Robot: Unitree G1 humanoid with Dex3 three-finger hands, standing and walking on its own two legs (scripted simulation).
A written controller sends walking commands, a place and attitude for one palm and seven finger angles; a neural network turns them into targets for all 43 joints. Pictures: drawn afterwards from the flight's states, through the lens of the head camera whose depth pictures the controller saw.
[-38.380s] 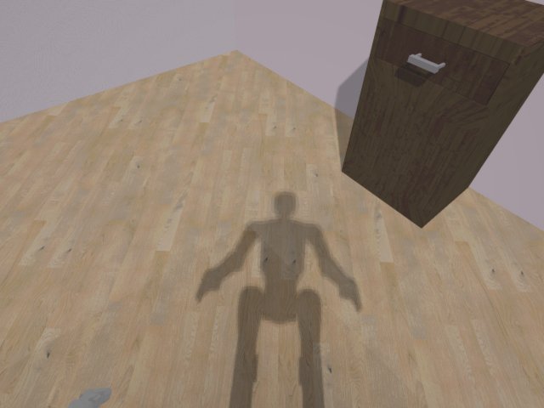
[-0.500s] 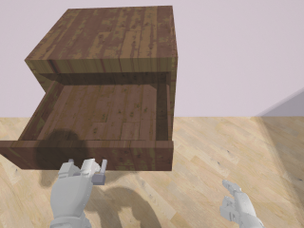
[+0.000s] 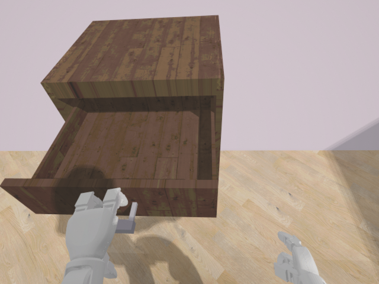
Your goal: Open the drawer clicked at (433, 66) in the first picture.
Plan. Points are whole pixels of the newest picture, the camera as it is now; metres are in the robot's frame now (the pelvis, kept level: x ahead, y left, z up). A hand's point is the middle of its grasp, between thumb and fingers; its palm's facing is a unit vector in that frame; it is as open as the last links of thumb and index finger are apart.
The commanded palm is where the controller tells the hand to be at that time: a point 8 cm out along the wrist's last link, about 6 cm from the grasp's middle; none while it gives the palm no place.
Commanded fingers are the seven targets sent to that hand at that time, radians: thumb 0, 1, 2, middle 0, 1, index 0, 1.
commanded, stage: lift the hand off the handle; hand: left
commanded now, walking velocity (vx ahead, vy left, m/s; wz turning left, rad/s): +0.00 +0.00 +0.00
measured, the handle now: (111, 216) +0.25 +0.21 +0.00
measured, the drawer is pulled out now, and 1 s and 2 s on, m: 0.30 0.30 0.30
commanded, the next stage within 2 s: draw the hand back to the body in 1.04 s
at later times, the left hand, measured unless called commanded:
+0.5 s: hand (97, 217) +0.22 +0.20 +0.08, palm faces +0.09 -0.14 -0.99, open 13.5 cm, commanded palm +0.19 +0.20 +0.14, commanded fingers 0.00 -0.50 0.30 -0.30 -1.20 -0.30 -1.20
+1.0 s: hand (75, 193) +0.22 +0.21 +0.16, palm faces +0.18 -0.14 -0.97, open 13.9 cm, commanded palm +0.18 +0.20 +0.20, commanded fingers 0.00 -0.50 0.30 -0.30 -1.20 -0.30 -1.20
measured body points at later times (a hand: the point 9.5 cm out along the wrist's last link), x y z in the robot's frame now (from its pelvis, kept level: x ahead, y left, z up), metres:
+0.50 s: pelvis +0.01 +0.00 +0.02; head +0.01 -0.05 +0.47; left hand +0.21 +0.20 +0.13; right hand +0.24 -0.20 -0.07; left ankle +0.00 +0.13 -0.70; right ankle +0.00 -0.11 -0.70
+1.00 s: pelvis +0.01 +0.01 +0.04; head +0.00 -0.04 +0.48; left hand +0.21 +0.21 +0.21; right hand +0.25 -0.18 -0.05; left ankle +0.00 +0.13 -0.70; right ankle +0.00 -0.11 -0.70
